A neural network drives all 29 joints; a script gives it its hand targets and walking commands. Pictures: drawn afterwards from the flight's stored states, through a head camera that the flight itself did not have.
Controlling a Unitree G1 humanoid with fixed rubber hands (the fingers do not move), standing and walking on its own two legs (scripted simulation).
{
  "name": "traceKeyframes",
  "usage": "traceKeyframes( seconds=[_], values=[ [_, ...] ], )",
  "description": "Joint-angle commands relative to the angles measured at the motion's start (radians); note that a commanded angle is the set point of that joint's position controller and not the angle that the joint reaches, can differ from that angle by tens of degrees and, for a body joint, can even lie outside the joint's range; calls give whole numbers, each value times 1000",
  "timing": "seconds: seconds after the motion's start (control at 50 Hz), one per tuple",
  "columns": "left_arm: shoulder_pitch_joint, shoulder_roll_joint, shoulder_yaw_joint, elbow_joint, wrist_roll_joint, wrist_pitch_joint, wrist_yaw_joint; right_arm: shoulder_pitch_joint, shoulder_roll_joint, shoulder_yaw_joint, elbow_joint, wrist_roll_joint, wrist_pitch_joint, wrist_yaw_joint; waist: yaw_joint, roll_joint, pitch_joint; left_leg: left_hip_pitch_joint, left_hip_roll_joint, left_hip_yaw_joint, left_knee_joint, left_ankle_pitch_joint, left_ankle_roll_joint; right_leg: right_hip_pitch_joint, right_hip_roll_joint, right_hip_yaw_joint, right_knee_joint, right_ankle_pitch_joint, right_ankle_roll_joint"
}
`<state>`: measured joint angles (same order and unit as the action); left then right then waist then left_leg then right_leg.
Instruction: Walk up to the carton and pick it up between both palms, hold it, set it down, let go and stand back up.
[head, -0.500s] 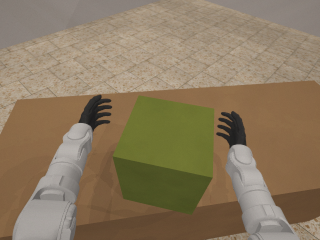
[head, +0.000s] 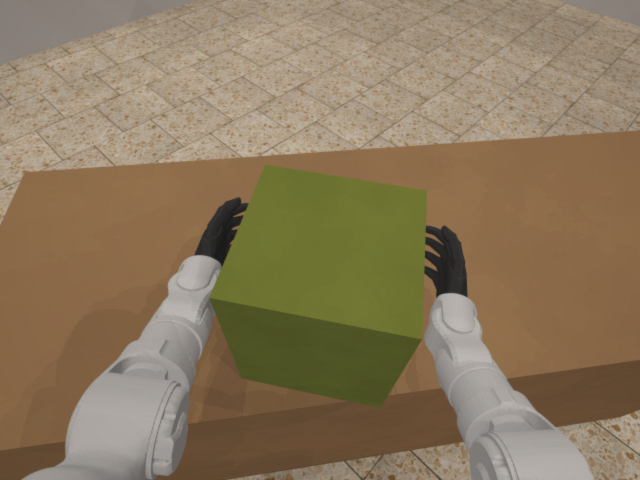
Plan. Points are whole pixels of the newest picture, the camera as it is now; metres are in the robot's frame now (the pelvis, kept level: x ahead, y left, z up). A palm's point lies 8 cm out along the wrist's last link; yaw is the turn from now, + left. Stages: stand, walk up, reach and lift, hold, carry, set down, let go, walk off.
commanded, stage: reach and lift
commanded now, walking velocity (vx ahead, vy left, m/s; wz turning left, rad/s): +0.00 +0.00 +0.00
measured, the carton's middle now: (325, 292) +0.37 -0.07 +0.00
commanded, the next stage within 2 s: none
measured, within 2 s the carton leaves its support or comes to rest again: neither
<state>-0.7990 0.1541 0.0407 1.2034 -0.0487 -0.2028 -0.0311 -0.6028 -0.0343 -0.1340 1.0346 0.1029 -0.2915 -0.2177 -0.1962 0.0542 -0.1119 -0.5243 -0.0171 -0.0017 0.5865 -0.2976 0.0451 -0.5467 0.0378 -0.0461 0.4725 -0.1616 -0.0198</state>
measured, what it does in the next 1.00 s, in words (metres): stands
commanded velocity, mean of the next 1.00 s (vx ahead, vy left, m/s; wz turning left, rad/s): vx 0.00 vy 0.00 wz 0.00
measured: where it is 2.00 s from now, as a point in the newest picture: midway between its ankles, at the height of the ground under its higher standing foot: outside the picture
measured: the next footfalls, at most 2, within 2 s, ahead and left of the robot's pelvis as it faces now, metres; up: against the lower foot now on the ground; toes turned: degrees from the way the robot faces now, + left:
none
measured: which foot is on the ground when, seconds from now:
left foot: down 0.00-1.00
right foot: down 0.00-1.00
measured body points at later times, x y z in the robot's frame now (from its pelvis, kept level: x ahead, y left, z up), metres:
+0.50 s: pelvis -0.02 +0.00 +0.01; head +0.05 +0.03 +0.45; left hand +0.44 +0.08 +0.04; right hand +0.33 -0.21 +0.03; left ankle -0.02 +0.09 -0.73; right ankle +0.03 -0.11 -0.73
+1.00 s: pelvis +0.02 +0.00 +0.02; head +0.05 +0.03 +0.47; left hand +0.43 +0.08 +0.04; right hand +0.33 -0.21 +0.03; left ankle -0.02 +0.09 -0.73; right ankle +0.03 -0.11 -0.73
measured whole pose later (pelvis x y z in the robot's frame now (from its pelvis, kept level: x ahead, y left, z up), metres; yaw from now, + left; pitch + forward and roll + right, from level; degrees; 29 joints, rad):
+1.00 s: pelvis +0.02 +0.00 +0.02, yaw +2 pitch +5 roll -3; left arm -0.70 0.05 0.27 1.15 0.29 -0.24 -0.03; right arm -0.46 0.12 -0.42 1.03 -0.19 -0.48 -0.20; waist -0.19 0.00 -0.04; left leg -0.25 -0.01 -0.02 0.41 -0.26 0.04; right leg -0.22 0.05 -0.07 0.22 -0.09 -0.02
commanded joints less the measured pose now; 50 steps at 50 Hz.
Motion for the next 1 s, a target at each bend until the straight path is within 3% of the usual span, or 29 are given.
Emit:
traceKeyframes(
  seconds=[0.0,0.06,0.1,0.16,0.2,0.24,0.26,0.32,0.36,0.4,0.42,0.44,0.46,0.48,0.5,0.52,0.54,0.58,0.6,0.62,0.64,0.68,0.8,0.98],
  values=[
    [-511,164,83,-157,39,-88,16,-425,18,-10,-199,-32,-65,-17,-24,-29,-642,34,-4,-23,-95,281,-41,564,-53,67,60,566,46],
    [-536,110,76,-157,59,-90,17,-438,63,5,-172,-33,-75,-19,-13,27,-639,45,3,-22,-94,316,-53,551,-58,70,56,592,41],
    [-535,72,83,-131,75,-91,-2,-424,128,20,-180,-48,-71,-18,-15,13,-640,3,-6,-12,-107,244,-39,582,-79,83,41,582,48],
    [-517,-13,102,-56,145,-77,-30,-413,209,-4,-111,-123,-65,-19,-17,4,-518,5,1,-10,-156,163,-24,566,-86,76,4,460,48],
    [-520,-6,128,-54,174,-71,-27,-428,203,-57,-121,-166,-85,-22,5,38,-507,28,9,-5,-168,134,-35,499,-84,61,-25,351,38],
    [-555,-55,122,-94,198,-60,-17,-441,209,-115,-96,-204,-97,-14,-4,96,-490,141,26,-12,-159,190,-66,400,-48,13,-44,307,18],
    [-557,-69,133,-89,220,-50,-19,-440,211,-138,-90,-233,-98,-6,-2,100,-494,213,35,-10,-161,190,-73,340,-39,-6,-68,262,13],
    [-555,-218,118,-78,274,-52,-47,-417,333,-173,-43,-341,-118,28,-30,94,-474,312,36,-5,-152,249,-89,302,-25,-35,-102,284,11],
    [-531,-301,138,-45,335,-60,-71,-417,428,-183,-43,-418,-130,60,2,84,-471,300,30,7,-182,208,-83,347,-34,-35,-118,268,10],
    [-558,-414,123,-39,363,-79,-90,-452,528,-186,-51,-470,-133,99,1,86,-498,298,33,4,-207,181,-82,380,-27,-51,-125,258,12],
    [-577,-481,119,-14,374,-89,-101,-475,599,-166,-56,-492,-129,129,20,86,-486,289,36,3,-218,175,-82,389,-28,-50,-127,251,11],
    [-613,-551,86,-26,378,-101,-105,-517,633,-175,-80,-515,-141,151,5,102,-543,293,39,-5,-225,159,-88,387,-19,-65,-126,262,9],
    [-582,-603,94,25,393,-103,-106,-535,659,-144,-91,-523,-142,176,36,101,-516,303,45,-9,-226,178,-89,381,-20,-58,-132,252,-3],
    [-538,-620,99,30,405,-109,-109,-483,685,-121,-81,-521,-142,186,36,99,-505,314,40,-7,-222,217,-91,416,-22,-49,-137,294,-2],
    [-483,-609,118,52,419,-107,-112,-462,679,-85,-79,-509,-139,195,63,97,-477,326,36,-2,-214,290,-94,443,-21,-44,-136,339,-7],
    [-506,-615,105,29,414,-113,-117,-469,688,-84,-89,-507,-143,192,37,79,-509,316,31,-2,-204,316,-97,457,-19,-42,-136,371,-1],
    [-474,-614,122,58,419,-113,-124,-446,705,-53,-86,-503,-142,191,56,63,-474,291,22,7,-201,326,-92,489,-29,-28,-136,396,2],
    [-458,-619,127,44,425,-108,-129,-431,693,-55,-49,-495,-140,190,38,43,-434,303,30,-3,-213,349,-90,487,-19,-35,-139,389,4],
    [-506,-733,45,-67,413,-109,-111,-445,712,-56,-58,-507,-184,175,-36,93,-548,437,59,-30,-184,471,-151,461,3,-66,-152,457,-9],
    [-463,-732,19,-39,395,-112,-102,-439,708,-40,-15,-503,-202,176,-4,104,-541,482,54,-21,-143,574,-171,427,11,-64,-165,457,-17],
    [-461,-738,16,-44,395,-115,-102,-427,702,-39,-8,-496,-212,174,-18,89,-530,512,58,-25,-134,618,-173,409,18,-66,-176,447,-18],
    [-437,-731,20,-32,391,-118,-112,-412,701,-18,-6,-482,-218,173,-17,64,-498,532,57,-23,-116,677,-168,401,23,-63,-182,460,-15],
    [-379,-723,24,-62,405,-106,-137,-378,709,48,-31,-440,-215,149,-17,12,-366,357,11,-13,-189,497,-114,594,-6,-29,-162,582,13],
    [-321,-734,-10,-151,401,-62,-142,-344,696,82,-52,-390,-243,116,-14,26,-365,401,10,-1,-188,563,-124,590,6,-38,-179,605,14]
  ],
)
